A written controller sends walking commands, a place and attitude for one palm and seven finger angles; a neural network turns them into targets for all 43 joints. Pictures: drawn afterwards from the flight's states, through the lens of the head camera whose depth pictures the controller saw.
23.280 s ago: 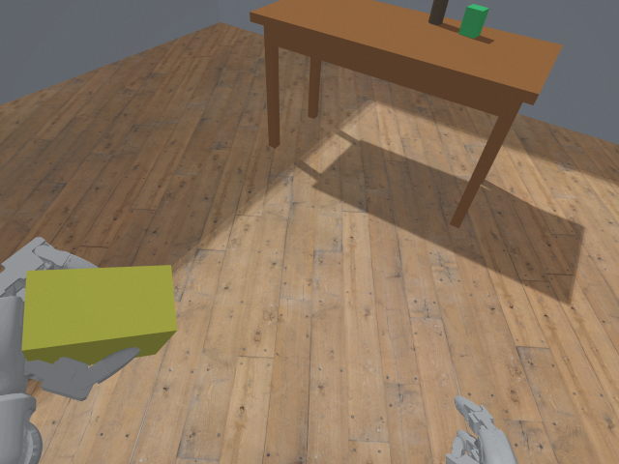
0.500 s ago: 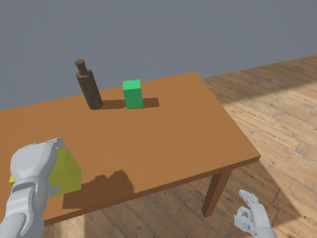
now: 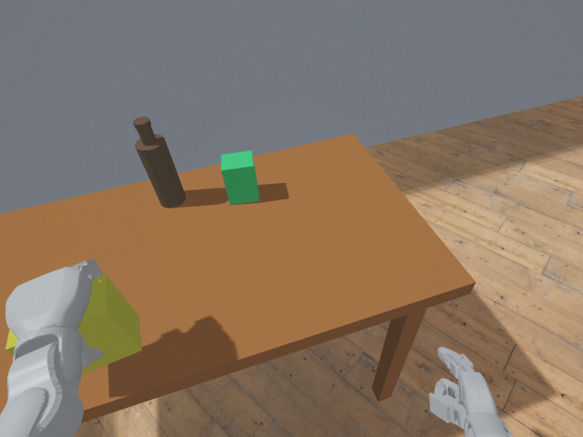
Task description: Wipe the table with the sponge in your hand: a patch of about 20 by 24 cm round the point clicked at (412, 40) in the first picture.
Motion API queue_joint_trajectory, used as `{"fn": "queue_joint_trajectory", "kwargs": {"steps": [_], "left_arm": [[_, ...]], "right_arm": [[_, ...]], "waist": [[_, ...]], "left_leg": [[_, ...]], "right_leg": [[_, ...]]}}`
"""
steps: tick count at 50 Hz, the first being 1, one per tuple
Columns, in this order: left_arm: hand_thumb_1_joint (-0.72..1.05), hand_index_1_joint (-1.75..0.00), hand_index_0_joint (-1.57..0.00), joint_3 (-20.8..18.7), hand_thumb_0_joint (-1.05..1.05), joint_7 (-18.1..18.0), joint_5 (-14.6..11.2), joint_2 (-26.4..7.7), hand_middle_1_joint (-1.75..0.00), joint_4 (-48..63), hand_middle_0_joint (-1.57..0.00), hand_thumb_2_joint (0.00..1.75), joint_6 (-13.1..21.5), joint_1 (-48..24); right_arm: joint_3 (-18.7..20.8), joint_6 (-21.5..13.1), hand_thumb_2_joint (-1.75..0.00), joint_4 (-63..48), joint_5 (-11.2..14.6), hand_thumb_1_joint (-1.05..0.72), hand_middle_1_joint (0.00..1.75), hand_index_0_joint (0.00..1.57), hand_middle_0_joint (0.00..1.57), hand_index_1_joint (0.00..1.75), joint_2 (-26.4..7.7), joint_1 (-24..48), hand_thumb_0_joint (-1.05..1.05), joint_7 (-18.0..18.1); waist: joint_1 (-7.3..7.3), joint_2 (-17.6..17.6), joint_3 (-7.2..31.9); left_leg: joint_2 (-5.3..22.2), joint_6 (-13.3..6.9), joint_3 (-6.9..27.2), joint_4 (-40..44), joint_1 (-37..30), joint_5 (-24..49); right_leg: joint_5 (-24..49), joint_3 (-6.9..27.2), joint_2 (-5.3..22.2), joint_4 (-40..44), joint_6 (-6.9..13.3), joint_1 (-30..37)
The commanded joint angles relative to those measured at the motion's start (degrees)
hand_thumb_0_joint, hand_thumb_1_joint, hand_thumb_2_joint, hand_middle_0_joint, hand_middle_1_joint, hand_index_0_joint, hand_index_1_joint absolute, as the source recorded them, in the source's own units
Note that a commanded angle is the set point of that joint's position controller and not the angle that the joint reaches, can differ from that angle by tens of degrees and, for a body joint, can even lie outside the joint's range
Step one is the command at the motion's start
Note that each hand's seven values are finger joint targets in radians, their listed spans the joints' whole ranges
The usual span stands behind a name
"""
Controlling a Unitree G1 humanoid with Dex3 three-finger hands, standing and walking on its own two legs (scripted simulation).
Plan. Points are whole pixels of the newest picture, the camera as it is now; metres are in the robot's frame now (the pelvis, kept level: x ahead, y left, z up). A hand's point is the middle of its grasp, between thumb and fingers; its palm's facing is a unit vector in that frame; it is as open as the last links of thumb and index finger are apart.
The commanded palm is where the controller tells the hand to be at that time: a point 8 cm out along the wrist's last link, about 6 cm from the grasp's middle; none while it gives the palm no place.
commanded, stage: move the sponge above the wiping area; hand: left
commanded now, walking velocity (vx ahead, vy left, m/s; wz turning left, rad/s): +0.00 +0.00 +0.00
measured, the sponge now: (88, 335) +0.21 +0.34 +0.02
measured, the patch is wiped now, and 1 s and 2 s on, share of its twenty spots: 0.00 0.00 0.00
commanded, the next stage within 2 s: lower the sponge onto the table in 1.54 s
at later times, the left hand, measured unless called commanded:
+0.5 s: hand (92, 331) +0.21 +0.32 +0.04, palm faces -0.09 -0.13 -0.99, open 10.0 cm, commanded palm +0.19 +0.30 +0.12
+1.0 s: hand (106, 343) +0.20 +0.30 +0.03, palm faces -0.15 -0.17 -0.97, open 10.0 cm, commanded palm +0.19 +0.30 +0.12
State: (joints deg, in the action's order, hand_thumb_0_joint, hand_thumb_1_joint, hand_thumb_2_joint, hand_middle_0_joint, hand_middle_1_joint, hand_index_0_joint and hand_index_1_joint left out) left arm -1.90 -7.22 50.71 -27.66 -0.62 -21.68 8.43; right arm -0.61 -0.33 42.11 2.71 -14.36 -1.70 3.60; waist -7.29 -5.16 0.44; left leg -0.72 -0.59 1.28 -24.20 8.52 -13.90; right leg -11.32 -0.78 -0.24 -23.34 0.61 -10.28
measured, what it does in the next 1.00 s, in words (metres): stands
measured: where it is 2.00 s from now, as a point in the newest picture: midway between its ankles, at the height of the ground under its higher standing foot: outside the picture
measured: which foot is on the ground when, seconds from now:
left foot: down 0.00-1.00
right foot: down 0.00-1.00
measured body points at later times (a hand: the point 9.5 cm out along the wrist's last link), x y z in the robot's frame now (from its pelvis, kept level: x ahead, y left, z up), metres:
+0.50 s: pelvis +0.01 +0.00 +0.00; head +0.01 -0.04 +0.45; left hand +0.21 +0.32 +0.10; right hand +0.25 -0.21 -0.09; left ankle -0.01 +0.11 -0.74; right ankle +0.02 -0.12 -0.74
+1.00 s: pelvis +0.01 +0.00 +0.00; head +0.01 -0.03 +0.45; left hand +0.20 +0.31 +0.08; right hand +0.25 -0.21 -0.09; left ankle -0.01 +0.11 -0.74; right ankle +0.02 -0.12 -0.74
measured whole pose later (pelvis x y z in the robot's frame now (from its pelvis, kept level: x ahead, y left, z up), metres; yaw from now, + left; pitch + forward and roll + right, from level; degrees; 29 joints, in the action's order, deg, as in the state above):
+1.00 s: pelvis +0.01 +0.00 +0.00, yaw +1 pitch -1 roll +0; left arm 2.8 0.2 51.0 -26.3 3.2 -19.4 12.8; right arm -0.4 -0.7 39.4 1.5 -16.0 -2.6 3.7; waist -7.5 -5.3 -0.1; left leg -1.4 -1.1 1.9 -24.6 9.3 -14.4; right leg -12.2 -1.2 0.4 -23.8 0.2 -10.9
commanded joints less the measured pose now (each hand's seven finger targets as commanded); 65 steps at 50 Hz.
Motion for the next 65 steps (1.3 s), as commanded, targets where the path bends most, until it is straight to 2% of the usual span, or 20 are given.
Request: {"fn": "queue_joint_trajectory", "kwargs": {"steps": [1, 5, 7, 9, 11, 12, 16, 21, 25, 30, 31, 36, 42, 47, 51, 52, 55, 58, 62, 65], "left_arm": [[0.1, -1.6, -1.2, 1.1, 0.0, 4.2, 1.1, -8.8, -1.6, 9.3, -1.2, 1.3, -0.2, -12.4], [0.1, -1.6, -1.2, -2.4, 0.0, 4.2, 3.9, -13.0, -1.6, 14.8, -1.2, 1.3, 8.6, -17.9], [0.1, -1.6, -1.2, -4.6, 0.0, 1.4, 5.8, -14.0, -1.6, 19.4, -1.2, 1.3, 11.9, -17.0], [0.1, -1.6, -1.2, -8.3, 0.0, -2.0, 7.2, -15.9, -1.6, 16.3, -1.2, 1.3, 12.7, -15.9], [0.1, -1.6, -1.2, -13.1, 0.0, -4.8, 7.6, -18.6, -1.6, 14.1, -1.2, 1.3, 10.0, -13.5], [0.1, -1.6, -1.2, -9.9, 0.0, -5.6, 6.8, -14.2, -1.6, 13.7, -1.2, 1.3, 8.3, -13.0], [0.1, -1.6, -1.2, -8.9, 0.0, -5.2, 1.9, -11.4, -1.6, 8.5, -1.2, 1.3, -0.8, -4.9], [0.1, -1.6, -1.2, -0.3, 0.0, 3.1, 0.9, -8.4, -1.6, 10.6, -1.2, 1.3, -5.9, -5.0], [0.1, -1.6, -1.2, -0.1, 0.0, 5.7, 3.1, -11.2, -1.6, 16.7, -1.2, 1.3, 2.3, -15.1], [0.1, -1.6, -1.2, -6.5, 0.0, -0.9, 7.2, -14.9, -1.6, 18.1, -1.2, 1.3, 12.3, -17.7], [0.1, -1.6, -1.2, -10.9, 0.0, -2.6, 7.7, -18.7, -1.6, 17.8, -1.2, 1.3, 11.9, -17.3], [0.1, -1.6, -1.2, -10.9, 0.0, -5.6, 3.7, -13.7, -1.6, 12.1, -1.2, 1.3, 4.0, -7.6], [0.1, -1.6, -1.2, 0.2, 0.0, 3.2, -0.5, -6.2, -1.6, 10.7, -1.2, 1.3, -5.1, -0.8], [0.1, -1.6, -1.2, -2.6, 0.0, 5.4, 2.9, -12.2, -1.6, 20.0, -1.2, 1.3, 3.4, -9.7], [0.1, -1.6, -1.2, -10.2, 0.0, -0.5, 6.6, -18.9, -1.6, 21.9, -1.2, 1.3, 11.8, -15.2], [0.1, -1.6, -1.2, -9.2, 0.0, -2.3, 7.4, -16.7, -1.6, 20.1, -1.2, 1.3, 12.4, -16.0], [0.1, -1.6, -1.2, -9.4, 0.0, -5.5, 7.0, -15.2, -1.6, 14.3, -1.2, 1.3, 10.3, -16.2], [0.1, -1.6, -1.2, -8.5, 0.0, -5.1, 2.6, -12.4, -1.6, 10.5, -1.2, 1.3, 5.2, -11.7], [0.1, -1.6, -1.2, -0.9, 0.0, 0.2, 0.0, -6.7, -1.6, 5.5, -1.2, 1.3, -1.5, -7.2], [0.1, -1.6, -1.2, 0.4, 0.0, 4.2, 1.0, -8.6, -1.6, 7.9, -1.2, 1.3, -2.5, -7.3]], "right_arm": [[1.1, -4.1, -0.9, -11.6, 0.5, -0.9, 0.3, 0.2, 0.2, 0.3, -6.8, 12.6, 0.0, 1.4], [2.1, -5.7, -0.9, -11.4, -1.3, -0.9, 0.3, 0.2, 0.2, 0.3, -6.2, 8.6, 0.0, 1.8], [2.2, -6.6, -0.9, -11.9, -2.0, -0.9, 0.3, 0.2, 0.2, 0.3, -5.2, 7.7, 0.0, 1.9], [2.7, -6.2, -0.9, -10.5, -2.2, -0.9, 0.3, 0.2, 0.2, 0.3, -5.7, 6.8, 0.0, 1.6], [2.9, -5.3, -0.9, -10.1, -1.8, -0.9, 0.3, 0.2, 0.2, 0.3, -6.1, 8.2, 0.0, 1.1], [2.6, -4.9, -0.9, -10.7, -1.3, -0.9, 0.3, 0.2, 0.2, 0.3, -5.4, 8.9, 0.0, 0.7], [2.4, -3.3, -0.9, -10.3, -0.1, -0.9, 0.3, 0.2, 0.2, 0.3, -6.6, 12.9, 0.0, -0.6], [1.2, -2.3, -0.9, -12.4, 0.9, -0.9, 0.3, 0.2, 0.2, 0.3, -7.3, 14.3, 0.0, -0.3], [1.4, -4.0, -0.9, -12.6, -0.7, -0.9, 0.3, 0.2, 0.2, 0.3, -6.7, 9.7, 0.0, 0.9], [2.5, -5.8, -0.9, -10.6, -2.4, -0.9, 0.3, 0.2, 0.2, 0.3, -5.6, 6.4, 0.0, 2.0], [2.6, -5.9, -0.9, -10.2, -2.2, -0.9, 0.3, 0.2, 0.2, 0.3, -6.0, 7.3, 0.0, 1.9], [2.7, -4.2, -0.9, -10.1, -0.7, -0.9, 0.3, 0.2, 0.2, 0.3, -6.1, 10.9, 0.0, 0.2], [1.4, -2.1, -0.9, -12.4, 0.8, -0.9, 0.3, 0.2, 0.2, 0.3, -7.1, 13.1, 0.0, -0.6], [1.4, -4.0, -0.9, -13.8, -0.9, -0.9, 0.3, 0.2, 0.2, 0.3, -6.3, 9.6, 0.0, 0.6], [2.3, -5.5, -0.9, -11.5, -2.4, -0.9, 0.3, 0.2, 0.2, 0.3, -6.0, 7.6, 0.0, 1.9], [2.3, -5.7, -0.9, -10.9, -2.4, -0.9, 0.3, 0.2, 0.2, 0.3, -5.3, 6.6, 0.0, 2.1], [3.1, -5.2, -0.9, -9.5, -1.4, -0.9, 0.3, 0.2, 0.2, 0.3, -5.8, 7.4, 0.0, 1.7], [2.8, -4.7, -0.9, -9.7, -0.4, -0.9, 0.3, 0.2, 0.2, 0.3, -6.1, 10.1, 0.0, 1.4], [1.7, -3.5, -0.9, -10.5, 0.7, -0.9, 0.3, 0.2, 0.2, 0.3, -6.8, 12.3, 0.0, 0.8], [1.4, -2.8, -0.9, -11.6, 0.4, -0.9, 0.3, 0.2, 0.2, 0.3, -7.3, 11.9, 0.0, 0.4]], "waist": [[2.04, 3.3, 5.9], [1.03, 2.7, 12.7], [-0.23, -1.8, 16.0], [-0.66, -1.5, 14.1], [-2.01, -2.0, 12.6], [-1.75, -2.1, 12.9], [-2.72, 0.9, 9.8], [0.46, 3.5, 6.3], [1.7, 5.0, 10.8], [0.17, -1.1, 12.7], [-0.57, -1.9, 13.4], [-2.22, -2.6, 11.8], [0.26, 5.2, 6.9], [0.72, 4.7, 12.4], [-0.54, -2.9, 12.9], [-0.01, -3.3, 13.2], [-0.25, -5.1, 11.0], [-0.99, 0.1, 11.5], [0.45, 4.0, 7.0], [0.62, 5.2, 7.8]], "left_leg": [[-1.0, -1.9, 2.8, 3.6, 0.6, 6.7], [-0.9, -2.5, 3.0, 1.9, -2.4, 10.1], [-0.4, -2.1, 3.8, 1.5, -3.9, 13.4], [0.1, -1.0, 4.1, 1.6, -3.4, 16.3], [-0.1, -0.4, 4.5, 2.3, -2.2, 16.3], [0.1, -0.2, 3.3, 2.4, -1.3, 16.8], [-0.3, 0.4, 2.4, 3.1, 0.0, 16.0], [-0.6, -1.2, 2.8, 3.6, 1.4, 12.3], [-0.6, -2.8, 3.0, 1.8, -1.6, 11.3], [0.1, -1.5, 3.7, 0.8, -4.7, 15.8], [0.0, -1.2, 4.4, 1.1, -4.9, 16.0], [-0.2, 0.5, 3.2, 2.2, -2.1, 19.3], [-0.3, -1.0, 2.3, 3.2, 1.8, 14.5], [-0.4, -2.7, 3.1, 1.7, -1.5, 13.3], [0.0, -1.7, 4.5, 1.2, -4.6, 14.5], [0.0, -1.4, 3.9, 1.1, -4.3, 14.9], [0.0, 0.0, 3.4, 1.8, -3.2, 15.9], [-0.1, -0.2, 2.7, 2.7, -1.7, 14.4], [-0.2, -0.6, 2.1, 4.3, 1.5, 11.0], [-0.5, -1.3, 2.9, 4.1, 1.6, 11.2]], "right_leg": [[2.3, 3.4, -0.2, 4.1, 2.9, 1.9], [4.8, 3.0, -0.3, 2.8, 3.0, 2.6], [6.4, 3.3, -0.6, 1.4, 3.7, 3.6], [8.3, 4.1, -0.8, 1.8, 4.2, 2.9], [8.4, 6.1, -1.2, 2.1, 5.0, 3.8], [9.0, 4.3, -0.4, 1.5, 4.5, 4.3], [9.9, 4.6, -0.2, 2.5, 4.0, 5.9], [8.1, 3.3, 0.2, 2.6, 3.2, 4.9], [6.2, 2.4, -0.1, 2.5, 2.6, 2.8], [8.4, 4.3, -0.7, 2.4, 4.0, 1.5], [8.6, 6.2, -1.3, 2.6, 4.8, 2.4], [12.6, 5.2, -0.4, 2.1, 4.6, 5.6], [11.4, 1.9, 0.6, 2.2, 2.7, 6.1], [8.0, 2.3, 0.0, 1.8, 2.7, 4.6], [7.6, 5.7, -1.1, 2.7, 4.3, 2.6], [7.0, 4.3, -0.7, 2.3, 4.2, 2.2], [8.0, 4.3, -0.5, 2.7, 4.6, 1.6], [7.9, 2.9, 0.0, 3.0, 3.6, 4.1], [6.2, 1.3, 0.4, 3.4, 2.7, 4.3], [7.0, 1.3, 0.5, 2.9, 2.7, 5.0]]}}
